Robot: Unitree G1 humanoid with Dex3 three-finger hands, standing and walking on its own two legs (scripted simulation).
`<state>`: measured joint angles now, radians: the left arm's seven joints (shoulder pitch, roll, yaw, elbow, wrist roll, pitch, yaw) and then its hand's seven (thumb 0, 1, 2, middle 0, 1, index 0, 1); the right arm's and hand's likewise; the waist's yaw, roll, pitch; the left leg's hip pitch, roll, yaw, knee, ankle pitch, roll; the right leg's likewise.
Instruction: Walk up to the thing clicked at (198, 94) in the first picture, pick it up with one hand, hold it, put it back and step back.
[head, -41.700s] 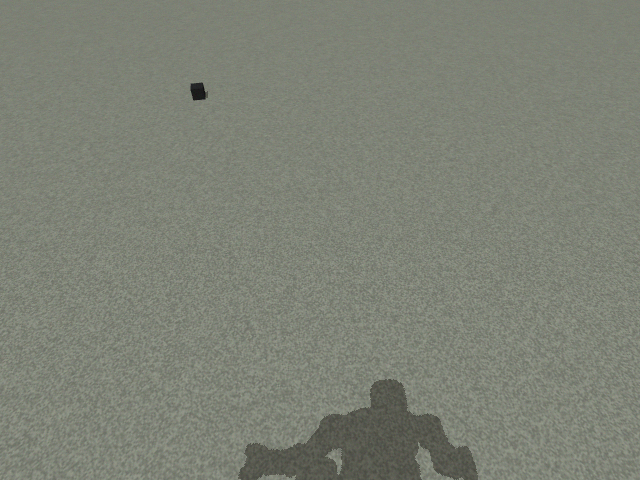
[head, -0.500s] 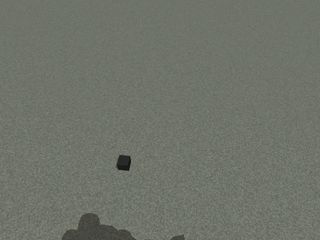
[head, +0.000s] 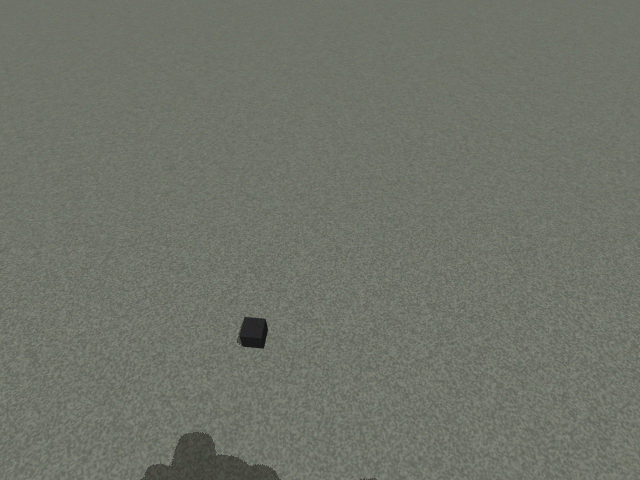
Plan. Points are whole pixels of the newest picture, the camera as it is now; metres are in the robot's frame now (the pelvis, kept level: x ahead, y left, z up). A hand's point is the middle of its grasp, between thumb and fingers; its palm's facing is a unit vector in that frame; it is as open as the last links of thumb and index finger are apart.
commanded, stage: stand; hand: left
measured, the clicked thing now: (254, 332) +0.71 +0.25 -0.75
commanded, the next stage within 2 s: walk up in 0.56 s
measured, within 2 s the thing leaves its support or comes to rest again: neither
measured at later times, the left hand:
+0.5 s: hand out of the picture +0.09 +0.25 -0.15, palm faces -0.02 -0.94 -0.35, open 7.4 cm
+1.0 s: hand out of the picture +0.11 +0.34 -0.18, palm faces -0.04 -0.94 -0.35, open 7.4 cm
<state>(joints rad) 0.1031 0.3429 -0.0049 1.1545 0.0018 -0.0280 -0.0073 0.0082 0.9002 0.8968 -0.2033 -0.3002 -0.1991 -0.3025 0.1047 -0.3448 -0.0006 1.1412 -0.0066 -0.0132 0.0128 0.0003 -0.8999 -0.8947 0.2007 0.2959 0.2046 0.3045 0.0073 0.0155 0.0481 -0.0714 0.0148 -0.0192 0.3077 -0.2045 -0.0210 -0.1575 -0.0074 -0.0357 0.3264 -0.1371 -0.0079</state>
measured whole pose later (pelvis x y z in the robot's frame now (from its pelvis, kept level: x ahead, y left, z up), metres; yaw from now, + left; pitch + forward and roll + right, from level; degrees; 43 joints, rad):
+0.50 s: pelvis +0.01 -0.01 +0.00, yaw +0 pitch -2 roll +0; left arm 0.08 0.34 0.00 1.15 0.00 -0.02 -0.01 0.01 0.90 0.90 -0.20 -0.30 -0.20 -0.30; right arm 0.12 -0.35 0.01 1.14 -0.01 -0.01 0.00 0.00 -0.90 -0.89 0.20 0.30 0.20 0.30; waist 0.00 0.02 0.04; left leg -0.06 0.03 -0.02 0.29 -0.21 -0.03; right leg -0.15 0.00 -0.04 0.32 -0.15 -0.02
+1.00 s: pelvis +0.09 +0.06 -0.02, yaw -1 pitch -4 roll +0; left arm 0.31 0.43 0.07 1.02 0.02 0.01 -0.04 0.01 0.90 0.90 -0.20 -0.30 -0.20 -0.30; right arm 0.30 -0.39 -0.09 0.97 -0.04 -0.05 0.04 0.00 -0.90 -0.89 0.20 0.30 0.20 0.30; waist -0.01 -0.06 0.07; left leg -0.25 0.03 0.07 0.58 -0.27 0.02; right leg -0.36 0.02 0.08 1.01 -0.45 -0.05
